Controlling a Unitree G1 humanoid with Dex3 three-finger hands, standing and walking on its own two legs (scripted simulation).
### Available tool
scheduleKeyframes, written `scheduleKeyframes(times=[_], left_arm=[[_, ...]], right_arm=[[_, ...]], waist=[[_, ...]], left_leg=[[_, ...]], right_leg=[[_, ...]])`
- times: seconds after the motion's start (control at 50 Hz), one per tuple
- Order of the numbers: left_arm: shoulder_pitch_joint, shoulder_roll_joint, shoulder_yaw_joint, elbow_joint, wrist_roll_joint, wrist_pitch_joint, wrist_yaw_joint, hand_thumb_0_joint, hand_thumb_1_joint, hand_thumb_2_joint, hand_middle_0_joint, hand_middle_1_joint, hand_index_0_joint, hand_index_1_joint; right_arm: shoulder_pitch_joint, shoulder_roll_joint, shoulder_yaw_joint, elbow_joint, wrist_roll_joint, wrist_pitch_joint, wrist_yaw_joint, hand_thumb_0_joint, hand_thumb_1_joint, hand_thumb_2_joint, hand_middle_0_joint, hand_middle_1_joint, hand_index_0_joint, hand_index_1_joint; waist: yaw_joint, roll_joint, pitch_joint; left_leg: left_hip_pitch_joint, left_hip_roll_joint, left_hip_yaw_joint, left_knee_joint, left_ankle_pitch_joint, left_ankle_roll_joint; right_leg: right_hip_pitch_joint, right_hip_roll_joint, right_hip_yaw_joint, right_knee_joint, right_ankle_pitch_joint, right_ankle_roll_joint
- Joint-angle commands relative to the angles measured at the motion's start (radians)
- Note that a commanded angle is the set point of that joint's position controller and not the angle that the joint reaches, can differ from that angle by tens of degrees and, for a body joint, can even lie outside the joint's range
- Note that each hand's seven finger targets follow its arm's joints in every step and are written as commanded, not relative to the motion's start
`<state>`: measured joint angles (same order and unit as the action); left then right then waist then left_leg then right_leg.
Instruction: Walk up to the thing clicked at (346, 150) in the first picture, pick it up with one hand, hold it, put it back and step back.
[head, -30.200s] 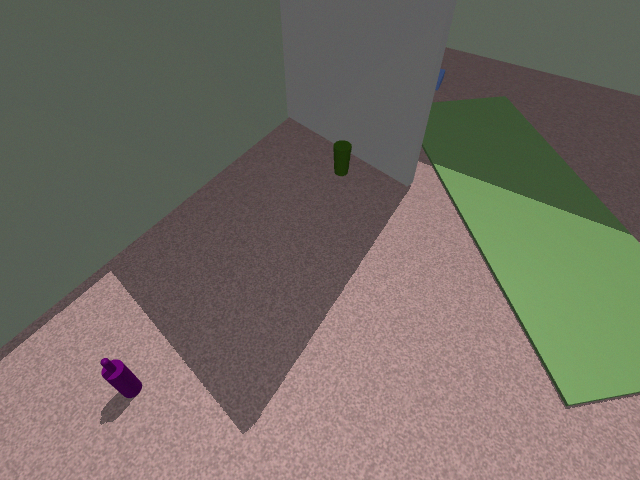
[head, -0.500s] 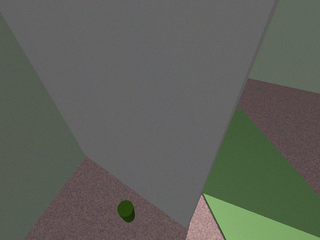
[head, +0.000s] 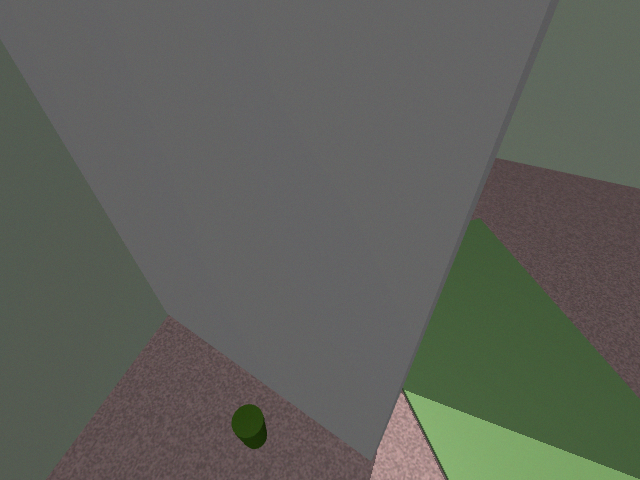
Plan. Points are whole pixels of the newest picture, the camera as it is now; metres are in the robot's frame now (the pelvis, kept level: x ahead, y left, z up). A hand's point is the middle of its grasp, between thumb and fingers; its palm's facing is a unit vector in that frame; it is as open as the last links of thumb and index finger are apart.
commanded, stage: stand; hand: left
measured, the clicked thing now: (251, 429) +0.37 +0.22 -0.70
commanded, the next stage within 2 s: step back in 0.04 s
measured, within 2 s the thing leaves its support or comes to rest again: neither
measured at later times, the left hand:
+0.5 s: hand out of the picture +0.07 +0.31 -0.18, palm faces -0.04 -0.93 -0.35, open 7.4 cm
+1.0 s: hand out of the picture -0.05 +0.31 -0.16, palm faces -0.03 -0.92 -0.39, open 7.4 cm
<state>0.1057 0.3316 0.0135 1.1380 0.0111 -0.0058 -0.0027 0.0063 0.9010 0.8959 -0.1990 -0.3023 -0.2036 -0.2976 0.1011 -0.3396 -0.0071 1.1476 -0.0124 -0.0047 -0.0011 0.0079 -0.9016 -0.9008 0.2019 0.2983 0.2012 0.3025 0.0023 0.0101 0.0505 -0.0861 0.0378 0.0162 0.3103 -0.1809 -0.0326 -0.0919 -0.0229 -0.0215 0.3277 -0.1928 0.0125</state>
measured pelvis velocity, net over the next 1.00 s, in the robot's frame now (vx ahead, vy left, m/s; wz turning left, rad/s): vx -0.18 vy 0.05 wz -0.04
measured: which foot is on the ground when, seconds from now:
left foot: down 0.00-0.78, up 0.80-1.00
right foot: down 0.00-0.34, up 0.36-0.72, down 0.74-1.00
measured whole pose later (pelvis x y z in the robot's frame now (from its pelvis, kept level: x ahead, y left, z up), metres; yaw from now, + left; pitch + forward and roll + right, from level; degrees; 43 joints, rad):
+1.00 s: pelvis -0.18 +0.05 -0.02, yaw -2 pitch -2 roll +0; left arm 0.14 0.35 0.07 0.79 0.03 0.05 0.01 0.01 0.90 0.90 -0.20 -0.30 -0.21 -0.30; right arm 0.16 -0.40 -0.04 0.88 0.01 0.04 -0.02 0.01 -0.90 -0.90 0.20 0.30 0.20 0.30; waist 0.01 0.00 0.15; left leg -0.35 -0.07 -0.08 0.92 -0.50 -0.01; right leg -0.33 -0.01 0.04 0.60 -0.25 0.00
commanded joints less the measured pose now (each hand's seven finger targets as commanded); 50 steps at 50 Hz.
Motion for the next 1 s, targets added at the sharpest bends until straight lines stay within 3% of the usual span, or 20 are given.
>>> scheduleKeyframes(times=[0.0, 0.02, 0.08, 0.18, 0.24, 0.28, 0.3, 0.32, 0.34, 0.38, 0.42, 0.6, 0.7, 0.72, 0.74, 0.76, 0.78, 0.82, 0.86, 0.98], left_arm=[[-0.047, 0.214, 0.034, -0.055, 0.000, -0.022, 0.018, 0.000, 0.900, 0.900, -0.200, -0.300, -0.200, -0.300], [-0.041, 0.291, 0.083, -0.077, -0.021, -0.012, 0.020, 0.000, 0.900, 0.900, -0.200, -0.300, -0.200, -0.300], [-0.022, 0.289, 0.096, -0.124, -0.022, -0.004, 0.025, 0.000, 0.900, 0.900, -0.200, -0.300, -0.200, -0.300], [-0.100, 0.327, 0.112, -0.232, 0.016, 0.011, 0.028, 0.000, 0.900, 0.900, -0.200, -0.300, -0.200, -0.300], [-0.144, 0.290, 0.096, -0.275, 0.017, 0.020, 0.031, 0.000, 0.900, 0.900, -0.200, -0.300, -0.200, -0.300], [-0.143, 0.275, 0.088, -0.291, 0.003, 0.038, 0.029, 0.000, 0.900, 0.900, -0.200, -0.300, -0.200, -0.300], [-0.112, 0.225, 0.083, -0.309, -0.009, 0.047, 0.028, 0.000, 0.900, 0.900, -0.200, -0.300, -0.200, -0.300], [-0.088, 0.191, 0.076, -0.309, -0.012, 0.055, 0.033, 0.000, 0.900, 0.900, -0.200, -0.300, -0.200, -0.300], [-0.070, 0.213, 0.082, -0.310, -0.003, 0.057, 0.044, 0.000, 0.900, 0.900, -0.200, -0.300, -0.200, -0.300], [-0.076, 0.229, 0.086, -0.292, -0.005, 0.058, 0.054, 0.000, 0.900, 0.900, -0.200, -0.300, -0.200, -0.300], [0.000, 0.236, 0.082, -0.279, -0.012, 0.058, 0.050, 0.000, 0.900, 0.900, -0.200, -0.300, -0.200, -0.300], [-0.002, 0.223, 0.104, -0.342, 0.005, 0.041, 0.032, 0.000, 0.900, 0.900, -0.200, -0.300, -0.200, -0.300], [0.130, 0.203, 0.110, -0.293, 0.018, 0.023, 0.021, 0.000, 0.900, 0.900, -0.200, -0.300, -0.200, -0.300], [0.142, 0.229, 0.117, -0.298, 0.026, 0.016, 0.023, 0.000, 0.900, 0.900, -0.200, -0.300, -0.200, -0.300], [0.112, 0.309, 0.136, -0.321, 0.029, 0.012, 0.021, 0.000, 0.900, 0.900, -0.200, -0.300, -0.200, -0.300], [0.046, 0.382, 0.147, -0.350, 0.019, 0.016, 0.017, 0.000, 0.900, 0.900, -0.200, -0.300, -0.200, -0.300], [0.016, 0.355, 0.144, -0.383, 0.025, 0.010, 0.019, 0.000, 0.900, 0.900, -0.200, -0.300, -0.200, -0.300], [-0.034, 0.283, 0.124, -0.400, 0.011, 0.010, 0.030, 0.000, 0.900, 0.900, -0.200, -0.300, -0.200, -0.300], [-0.039, 0.265, 0.126, -0.414, 0.018, 0.016, 0.034, 0.000, 0.900, 0.900, -0.200, -0.300, -0.200, -0.300], [0.025, 0.270, 0.121, -0.438, 0.018, 0.037, 0.029, 0.000, 0.900, 0.900, -0.200, -0.300, -0.200, -0.300]], right_arm=[[-0.035, -0.201, -0.036, -0.053, -0.003, -0.018, -0.013, 0.000, -0.900, -0.900, 0.200, 0.300, 0.200, 0.300], [-0.067, -0.256, -0.058, -0.080, 0.007, -0.001, -0.007, 0.000, -0.900, -0.900, 0.200, 0.300, 0.200, 0.300], [-0.026, -0.230, -0.064, -0.120, 0.021, 0.013, -0.004, 0.000, -0.900, -0.900, 0.200, 0.300, 0.200, 0.300], [0.038, -0.204, -0.080, -0.181, 0.011, 0.050, 0.005, 0.000, -0.900, -0.900, 0.200, 0.300, 0.200, 0.300], [0.088, -0.222, -0.091, -0.194, 0.017, 0.043, 0.007, 0.000, -0.900, -0.900, 0.200, 0.300, 0.200, 0.300], [0.125, -0.228, -0.097, -0.189, -0.003, 0.029, 0.001, 0.000, -0.900, -0.900, 0.200, 0.300, 0.200, 0.300], [0.107, -0.284, -0.111, -0.207, -0.023, 0.020, -0.003, 0.000, -0.900, -0.900, 0.200, 0.300, 0.200, 0.300], [0.082, -0.350, -0.124, -0.223, -0.031, 0.012, -0.003, 0.000, -0.900, -0.900, 0.200, 0.300, 0.200, 0.300], [0.085, -0.389, -0.132, -0.246, -0.020, 0.010, -0.006, 0.000, -0.900, -0.900, 0.200, 0.300, 0.200, 0.300], [0.026, -0.327, -0.119, -0.263, -0.019, 0.008, -0.020, 0.000, -0.900, -0.900, 0.200, 0.300, 0.200, 0.300], [-0.017, -0.282, -0.109, -0.293, -0.021, 0.006, -0.033, 0.000, -0.900, -0.900, 0.200, 0.300, 0.200, 0.300], [0.095, -0.288, -0.118, -0.329, -0.011, 0.010, -0.041, 0.000, -0.900, -0.900, 0.200, 0.300, 0.200, 0.300], [0.018, -0.298, -0.111, -0.352, 0.001, 0.024, -0.029, 0.000, -0.900, -0.900, 0.200, 0.300, 0.200, 0.300], [0.017, -0.266, -0.098, -0.350, 0.010, 0.025, -0.026, 0.000, -0.900, -0.900, 0.200, 0.300, 0.200, 0.300], [0.016, -0.240, -0.092, -0.364, 0.015, 0.024, -0.021, 0.000, -0.900, -0.900, 0.200, 0.300, 0.200, 0.300], [-0.008, -0.224, -0.096, -0.358, 0.016, 0.033, -0.031, 0.000, -0.900, -0.900, 0.200, 0.300, 0.200, 0.300], [0.000, -0.249, -0.103, -0.346, 0.008, 0.039, -0.032, 0.000, -0.900, -0.900, 0.200, 0.300, 0.200, 0.300], [0.062, -0.242, -0.096, -0.320, 0.018, 0.038, -0.027, 0.000, -0.900, -0.900, 0.200, 0.300, 0.200, 0.300], [0.088, -0.238, -0.084, -0.315, 0.021, 0.026, -0.030, 0.000, -0.900, -0.900, 0.200, 0.300, 0.200, 0.300], [0.115, -0.214, -0.083, -0.328, 0.001, 0.013, -0.026, 0.000, -0.900, -0.900, 0.200, 0.300, 0.200, 0.300]], waist=[[-0.005, -0.010, -0.054], [0.001, -0.025, 0.042], [-0.012, -0.054, -0.080], [-0.021, -0.212, -0.102], [-0.041, -0.188, -0.102], [-0.056, -0.089, -0.081], [-0.035, 0.100, -0.082], [-0.015, 0.198, -0.066], [-0.040, 0.181, -0.107], [-0.019, 0.130, -0.110], [0.019, 0.145, -0.109], [-0.048, 0.114, -0.118], [0.018, 0.098, -0.142], [0.022, 0.041, -0.152], [0.011, -0.131, -0.114], [0.037, -0.309, -0.059], [0.024, -0.228, -0.013], [-0.010, -0.112, -0.003], [-0.007, -0.145, -0.021], [0.015, -0.195, -0.097]], left_leg=[[0.002, 0.097, -0.074, -0.047, 0.143, 0.031], [-0.073, 0.080, -0.081, 0.068, 0.279, 0.063], [-0.059, 0.047, -0.040, 0.206, 0.289, 0.068], [-0.189, -0.071, -0.059, 0.574, -0.357, 0.078], [-0.179, -0.051, -0.061, 0.464, -0.251, 0.077], [-0.148, -0.019, -0.057, 0.168, 0.085, 0.068], [-0.117, 0.118, -0.248, 0.074, 0.339, 0.096], [-0.040, 0.239, -0.416, 0.046, 0.528, 0.170], [-0.061, 0.306, -0.458, 0.073, 0.597, 0.241], [-0.022, 0.247, -0.363, 0.115, 0.592, 0.217], [0.024, 0.177, -0.248, 0.161, 0.590, 0.179], [0.089, 0.238, -0.273, 0.202, 0.518, 0.288], [-0.116, 0.183, -0.218, 0.273, 0.275, 0.199], [-0.196, 0.143, -0.191, 0.307, 0.167, 0.149], [-0.351, 0.005, -0.117, 0.433, -0.020, 0.076], [-0.334, -0.136, -0.049, 0.670, -0.405, 0.041], [-0.330, -0.125, -0.144, 0.828, -0.461, 0.035], [-0.349, -0.156, -0.184, 0.897, -0.361, 0.031], [-0.346, -0.152, -0.150, 0.852, -0.325, 0.017], [-0.265, -0.075, -0.031, 0.305, -0.251, 0.026]], right_leg=[[-0.007, -0.111, 0.075, -0.043, 0.160, -0.024], [-0.084, -0.103, 0.097, 0.030, 0.325, -0.036], [-0.050, -0.139, 0.111, 0.067, 0.420, -0.097], [-0.135, -0.332, 0.264, 0.057, 0.420, -0.274], [-0.149, -0.261, 0.187, 0.162, 0.409, -0.215], [-0.158, -0.163, 0.121, 0.297, 0.269, -0.130], [-0.222, -0.024, 0.067, 0.446, 0.085, -0.076], [-0.381, 0.124, 0.099, 0.569, -0.375, -0.054], [-0.367, 0.130, 0.199, 0.688, -0.475, -0.045], [-0.402, 0.127, 0.263, 0.810, -0.406, -0.048], [-0.446, 0.121, 0.233, 0.843, -0.308, -0.038], [-0.357, 0.065, 0.139, 0.578, -0.320, 0.006], [-0.070, 0.047, 0.043, 0.139, -0.041, -0.046], [-0.008, -0.006, 0.130, 0.106, 0.053, -0.067], [-0.005, -0.162, 0.367, 0.083, 0.137, -0.160], [-0.181, -0.355, 0.551, 0.005, 0.209, -0.331], [-0.238, -0.373, 0.570, 0.010, 0.252, -0.353], [-0.214, -0.246, 0.356, 0.073, 0.361, -0.280], [-0.175, -0.199, 0.277, 0.109, 0.365, -0.244], [0.008, -0.177, 0.242, 0.232, 0.367, -0.201]])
